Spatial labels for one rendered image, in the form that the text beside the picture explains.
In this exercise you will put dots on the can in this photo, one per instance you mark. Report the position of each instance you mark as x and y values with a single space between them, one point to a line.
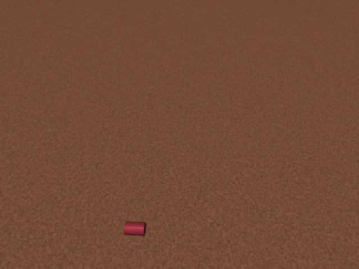
134 228

